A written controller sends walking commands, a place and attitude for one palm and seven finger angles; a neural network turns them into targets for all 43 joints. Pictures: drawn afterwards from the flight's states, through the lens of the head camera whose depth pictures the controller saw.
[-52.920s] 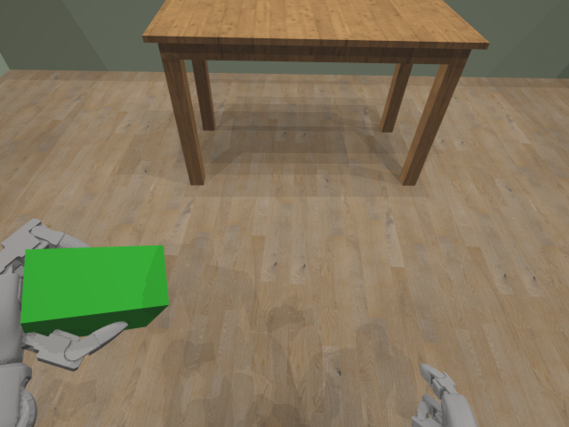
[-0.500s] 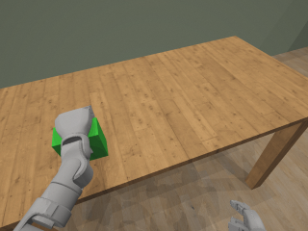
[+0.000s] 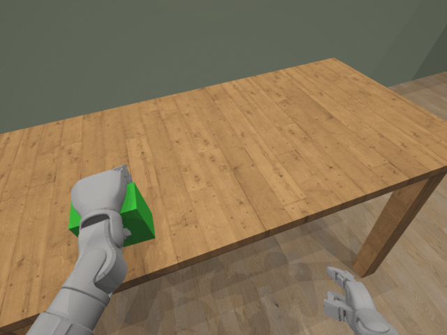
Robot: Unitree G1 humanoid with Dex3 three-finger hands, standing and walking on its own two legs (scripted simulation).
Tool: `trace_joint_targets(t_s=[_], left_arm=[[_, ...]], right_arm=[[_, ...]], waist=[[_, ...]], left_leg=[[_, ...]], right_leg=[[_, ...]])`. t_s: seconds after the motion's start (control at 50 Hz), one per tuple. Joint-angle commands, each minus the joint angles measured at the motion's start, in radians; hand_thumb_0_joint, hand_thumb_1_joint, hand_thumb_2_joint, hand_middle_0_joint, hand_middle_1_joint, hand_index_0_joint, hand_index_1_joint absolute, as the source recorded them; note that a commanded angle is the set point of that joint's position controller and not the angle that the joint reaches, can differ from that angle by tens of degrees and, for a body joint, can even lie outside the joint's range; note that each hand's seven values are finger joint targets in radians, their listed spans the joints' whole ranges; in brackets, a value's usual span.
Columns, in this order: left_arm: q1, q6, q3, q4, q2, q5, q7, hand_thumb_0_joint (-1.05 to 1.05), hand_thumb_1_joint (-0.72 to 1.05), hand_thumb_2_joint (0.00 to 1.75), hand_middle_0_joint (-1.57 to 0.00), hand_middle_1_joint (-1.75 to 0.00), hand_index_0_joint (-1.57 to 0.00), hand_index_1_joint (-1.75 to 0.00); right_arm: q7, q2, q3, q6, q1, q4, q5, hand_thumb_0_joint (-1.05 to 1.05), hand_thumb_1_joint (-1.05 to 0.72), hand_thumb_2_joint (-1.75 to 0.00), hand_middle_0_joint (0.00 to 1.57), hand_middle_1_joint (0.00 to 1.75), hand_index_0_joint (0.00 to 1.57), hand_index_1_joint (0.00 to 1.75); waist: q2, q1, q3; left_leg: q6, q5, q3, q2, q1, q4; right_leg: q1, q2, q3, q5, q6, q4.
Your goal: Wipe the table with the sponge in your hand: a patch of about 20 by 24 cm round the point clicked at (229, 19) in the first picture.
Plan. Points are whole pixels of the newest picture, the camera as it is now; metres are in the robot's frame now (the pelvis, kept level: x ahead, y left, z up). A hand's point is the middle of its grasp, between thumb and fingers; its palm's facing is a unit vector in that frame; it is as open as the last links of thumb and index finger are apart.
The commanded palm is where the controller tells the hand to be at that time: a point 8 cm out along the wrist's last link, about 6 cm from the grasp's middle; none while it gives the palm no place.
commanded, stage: slide back across to the middle lane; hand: left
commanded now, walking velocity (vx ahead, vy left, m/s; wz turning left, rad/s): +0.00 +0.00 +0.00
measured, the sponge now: (119, 224) +0.31 +0.26 +0.03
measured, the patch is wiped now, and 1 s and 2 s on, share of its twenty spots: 1.00 1.00 1.00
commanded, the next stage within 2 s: wipe forward along the middle lane in 0.56 s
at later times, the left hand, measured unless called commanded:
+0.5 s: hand (93, 219) +0.28 +0.27 +0.09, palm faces +0.03 -0.10 -0.99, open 10.2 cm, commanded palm +0.24 +0.30 +0.13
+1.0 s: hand (74, 216) +0.29 +0.31 +0.09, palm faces -0.05 -0.06 -1.00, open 10.2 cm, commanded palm +0.27 +0.32 +0.12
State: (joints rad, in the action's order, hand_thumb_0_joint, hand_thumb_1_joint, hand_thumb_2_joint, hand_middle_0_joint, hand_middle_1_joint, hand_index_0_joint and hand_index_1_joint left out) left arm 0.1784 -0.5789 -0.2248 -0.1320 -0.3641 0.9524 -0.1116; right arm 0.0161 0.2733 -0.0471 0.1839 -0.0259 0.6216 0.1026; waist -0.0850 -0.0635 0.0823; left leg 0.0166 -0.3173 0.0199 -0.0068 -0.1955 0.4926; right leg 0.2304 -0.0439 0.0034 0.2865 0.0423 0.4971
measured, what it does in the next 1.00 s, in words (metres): stands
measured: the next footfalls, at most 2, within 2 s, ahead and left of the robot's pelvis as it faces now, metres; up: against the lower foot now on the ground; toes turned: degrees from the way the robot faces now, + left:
none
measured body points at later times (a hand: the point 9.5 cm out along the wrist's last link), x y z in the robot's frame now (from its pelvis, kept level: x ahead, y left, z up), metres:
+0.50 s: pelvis -0.01 -0.01 +0.00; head -0.02 -0.04 +0.45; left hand +0.27 +0.27 +0.14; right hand +0.21 -0.23 -0.09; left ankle -0.04 +0.11 -0.74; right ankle -0.02 -0.10 -0.74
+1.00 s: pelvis -0.02 -0.01 +0.00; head -0.01 -0.04 +0.45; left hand +0.28 +0.31 +0.14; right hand +0.19 -0.24 -0.11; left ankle -0.04 +0.11 -0.74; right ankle -0.02 -0.10 -0.74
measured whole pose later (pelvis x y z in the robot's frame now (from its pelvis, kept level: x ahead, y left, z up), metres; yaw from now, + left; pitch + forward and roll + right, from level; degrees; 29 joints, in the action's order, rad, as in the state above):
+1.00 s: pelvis -0.02 -0.01 +0.00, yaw +1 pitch +2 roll +0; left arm 0.23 -0.28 -0.03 -0.31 -0.52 0.92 0.01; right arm -0.06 0.29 -0.02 0.12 -0.09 0.68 0.08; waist -0.08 -0.08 0.04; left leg 0.01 -0.28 0.00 0.00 -0.24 0.48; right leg 0.25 -0.05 -0.02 0.24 0.05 0.46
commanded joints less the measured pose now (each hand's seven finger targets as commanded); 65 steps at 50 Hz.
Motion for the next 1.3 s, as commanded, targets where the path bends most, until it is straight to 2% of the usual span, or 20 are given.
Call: trace_joint_targets(t_s=[0.0, 0.04, 0.06, 0.14, 0.16, 0.22, 0.26, 0.34, 0.36, 0.44, 0.46, 0.48, 0.56, 0.72, 0.86, 0.92, 0.96, 1.02, 1.12, 1.28], left_arm=[[0.018, -0.006, 0.093, 0.119, -0.134, -0.046, 0.031, 0.00, 0.10, 1.30, -1.20, -1.60, -1.20, -1.60], [0.005, -0.004, 0.110, 0.128, -0.155, -0.045, 0.034, 0.00, 0.10, 1.30, -1.20, -1.60, -1.20, -1.60], [0.004, -0.003, 0.170, 0.150, -0.220, -0.043, 0.032, 0.00, 0.10, 1.30, -1.20, -1.60, -1.20, -1.60], [0.037, -0.009, 0.154, 0.165, -0.220, -0.033, 0.039, 0.00, 0.10, 1.30, -1.20, -1.60, -1.20, -1.60], [0.028, -0.006, 0.205, 0.170, -0.277, -0.030, 0.039, 0.00, 0.10, 1.30, -1.20, -1.60, -1.20, -1.60], [0.042, 0.007, 0.151, 0.138, -0.224, -0.026, 0.053, 0.00, 0.10, 1.30, -1.20, -1.60, -1.20, -1.60], [0.049, 0.020, 0.213, 0.147, -0.298, -0.023, 0.058, 0.00, 0.10, 1.30, -1.20, -1.60, -1.20, -1.60], [0.065, 0.059, 0.200, 0.103, -0.285, -0.023, 0.068, 0.00, 0.10, 1.30, -1.20, -1.60, -1.20, -1.60], [0.044, 0.072, 0.257, 0.110, -0.340, -0.023, 0.067, 0.00, 0.10, 1.30, -1.20, -1.60, -1.20, -1.60], [-0.018, 0.119, 0.270, 0.101, -0.338, -0.033, 0.062, 0.00, 0.10, 1.30, -1.20, -1.60, -1.20, -1.60], [-0.022, 0.126, 0.316, 0.107, -0.385, -0.032, 0.060, 0.00, 0.10, 1.30, -1.20, -1.60, -1.20, -1.60], [-0.001, 0.128, 0.287, 0.108, -0.359, -0.032, 0.058, 0.00, 0.10, 1.30, -1.20, -1.60, -1.20, -1.60], [0.021, 0.134, 0.344, 0.092, -0.429, -0.039, 0.058, 0.00, 0.10, 1.30, -1.20, -1.60, -1.20, -1.60], [0.084, 0.181, 0.275, 0.010, -0.366, -0.048, 0.093, 0.00, 0.10, 1.30, -1.20, -1.60, -1.20, -1.60], [0.209, 0.257, 0.316, -0.084, -0.426, 0.000, 0.090, 0.00, 0.10, 1.30, -1.20, -1.60, -1.20, -1.60], [0.238, 0.289, 0.287, -0.154, -0.394, 0.003, 0.083, 0.00, 0.10, 1.30, -1.20, -1.60, -1.20, -1.60], [0.246, 0.305, 0.329, -0.189, -0.441, 0.006, 0.078, 0.00, 0.10, 1.30, -1.20, -1.60, -1.20, -1.60], [0.300, 0.317, 0.275, -0.256, -0.395, 0.018, 0.072, 0.00, 0.10, 1.30, -1.20, -1.60, -1.20, -1.60], [0.389, 0.337, 0.260, -0.356, -0.402, 0.042, 0.063, 0.00, 0.10, 1.30, -1.20, -1.60, -1.20, -1.60], [0.556, 0.409, 0.301, -0.521, -0.502, 0.068, 0.051, 0.00, 0.10, 1.30, -1.20, -1.60, -1.20, -1.60]], right_arm=[[-0.011, 0.095, 0.034, -0.052, 0.198, -0.172, -0.001, 0.00, -0.90, -0.90, 0.20, 0.30, 0.20, 0.30], [-0.014, 0.097, 0.034, -0.052, 0.200, -0.166, -0.003, 0.00, -0.90, -0.90, 0.20, 0.30, 0.20, 0.30], [-0.015, 0.106, 0.034, -0.050, 0.212, -0.167, -0.008, 0.00, -0.90, -0.90, 0.20, 0.30, 0.20, 0.30], [-0.025, 0.104, 0.036, -0.054, 0.213, -0.160, -0.008, 0.00, -0.90, -0.90, 0.20, 0.30, 0.20, 0.30], [-0.027, 0.112, 0.034, -0.055, 0.219, -0.159, -0.011, 0.00, -0.90, -0.90, 0.20, 0.30, 0.20, 0.30], [-0.036, 0.107, 0.034, -0.062, 0.208, -0.150, -0.009, 0.00, -0.90, -0.90, 0.20, 0.30, 0.20, 0.30], [-0.042, 0.116, 0.037, -0.065, 0.214, -0.150, -0.014, 0.00, -0.90, -0.90, 0.20, 0.30, 0.20, 0.30], [-0.052, 0.115, 0.038, -0.074, 0.189, -0.139, -0.015, 0.00, -0.90, -0.90, 0.20, 0.30, 0.20, 0.30], [-0.053, 0.121, 0.042, -0.077, 0.189, -0.139, -0.019, 0.00, -0.90, -0.90, 0.20, 0.30, 0.20, 0.30], [-0.054, 0.115, 0.043, -0.084, 0.172, -0.137, -0.019, 0.00, -0.90, -0.90, 0.20, 0.30, 0.20, 0.30], [-0.053, 0.122, 0.045, -0.083, 0.178, -0.137, -0.021, 0.00, -0.90, -0.90, 0.20, 0.30, 0.20, 0.30], [-0.054, 0.117, 0.045, -0.081, 0.171, -0.138, -0.022, 0.00, -0.90, -0.90, 0.20, 0.30, 0.20, 0.30], [-0.061, 0.130, 0.049, -0.080, 0.175, -0.134, -0.021, 0.00, -0.90, -0.90, 0.20, 0.30, 0.20, 0.30], [-0.076, 0.136, 0.059, -0.096, 0.121, -0.115, -0.021, 0.00, -0.90, -0.90, 0.20, 0.30, 0.20, 0.30], [-0.082, 0.146, 0.065, -0.109, 0.077, -0.096, -0.027, 0.00, -0.90, -0.90, 0.20, 0.30, 0.20, 0.30], [-0.087, 0.146, 0.071, -0.110, 0.043, -0.085, -0.027, 0.00, -0.90, -0.90, 0.20, 0.30, 0.20, 0.30], [-0.086, 0.151, 0.068, -0.107, 0.045, -0.086, -0.026, 0.00, -0.90, -0.90, 0.20, 0.30, 0.20, 0.30], [-0.087, 0.148, 0.072, -0.106, 0.016, -0.080, -0.024, 0.00, -0.90, -0.90, 0.20, 0.30, 0.20, 0.30], [-0.087, 0.154, 0.074, -0.101, -0.018, -0.074, -0.022, 0.00, -0.90, -0.90, 0.20, 0.30, 0.20, 0.30], [-0.097, 0.162, 0.076, -0.092, -0.087, -0.057, -0.023, 0.00, -0.90, -0.90, 0.20, 0.30, 0.20, 0.30]], waist=[[0.127, -0.029, 0.170], [0.128, -0.031, 0.136], [0.125, -0.043, 0.141], [0.099, -0.038, 0.107], [0.101, -0.046, 0.112], [0.108, -0.028, 0.080], [0.116, -0.040, 0.097], [0.117, -0.030, 0.095], [0.113, -0.042, 0.117], [0.095, -0.047, 0.122], [0.097, -0.054, 0.124], [0.096, -0.044, 0.122], [0.103, -0.051, 0.084], [0.115, -0.007, 0.075], [0.123, -0.005, 0.114], [0.165, 0.008, 0.115], [0.156, -0.004, 0.113], [0.142, 0.015, 0.094], [0.132, 0.027, 0.091], [0.156, 0.047, 0.128]], left_leg=[[0.022, 0.379, -0.024, -0.028, -0.004, -0.033], [0.020, 0.359, -0.025, -0.026, -0.013, -0.046], [0.022, 0.347, -0.031, -0.025, -0.011, -0.053], [0.025, 0.342, -0.029, -0.027, 0.000, -0.067], [0.025, 0.335, -0.035, -0.026, -0.001, -0.071], [0.026, 0.303, -0.028, -0.027, -0.003, -0.078], [0.030, 0.287, -0.034, -0.029, 0.004, -0.081], [0.030, 0.279, -0.028, -0.033, -0.003, -0.081], [0.032, 0.284, -0.032, -0.034, 0.003, -0.081], [0.028, 0.298, -0.026, -0.036, -0.010, -0.073], [0.029, 0.297, -0.033, -0.038, -0.009, -0.073], [0.030, 0.287, -0.024, -0.038, -0.018, -0.072], [0.032, 0.264, -0.036, -0.040, -0.021, -0.079], [0.041, 0.264, -0.024, -0.040, -0.021, -0.067], [0.041, 0.255, -0.029, -0.040, -0.036, -0.057], [0.039, 0.241, -0.019, -0.039, -0.061, -0.046], [0.038, 0.230, -0.026, -0.040, -0.080, -0.050], [0.037, 0.198, -0.015, -0.038, -0.097, -0.043], [0.037, 0.153, -0.018, -0.038, -0.128, -0.036], [0.043, 0.070, -0.016, -0.039, -0.202, -0.014]], right_leg=[[-0.201, 0.011, 0.063, -0.513, 0.026, -0.024], [-0.192, 0.009, 0.065, -0.474, 0.023, -0.037], [-0.197, 0.006, 0.085, -0.455, 0.028, -0.043], [-0.181, 0.005, 0.069, -0.399, 0.026, -0.061], [-0.186, 0.003, 0.087, -0.389, 0.030, -0.064], [-0.159, 0.002, 0.070, -0.327, 0.024, -0.081], [-0.165, 0.000, 0.091, -0.300, 0.026, -0.092], [-0.165, 0.002, 0.077, -0.303, 0.022, -0.095], [-0.180, 0.000, 0.095, -0.307, 0.026, -0.096], [-0.198, 0.004, 0.087, -0.348, 0.023, -0.085], [-0.199, 0.001, 0.109, -0.342, 0.028, -0.088], [-0.201, 0.007, 0.097, -0.336, 0.022, -0.087], [-0.178, 0.002, 0.114, -0.284, 0.026, -0.107], [-0.142, 0.005, 0.070, -0.314, 0.015, -0.114], [-0.113, -0.001, 0.075, -0.296, 0.024, -0.110], [-0.102, 0.003, 0.054, -0.305, 0.014, -0.101], [-0.097, 0.001, 0.070, -0.286, 0.020, -0.101], [-0.056, 0.005, 0.042, -0.242, 0.013, -0.102], [-0.009, 0.004, 0.032, -0.171, 0.014, -0.100], [0.012, 0.011, 0.049, -0.073, 0.007, -0.098]])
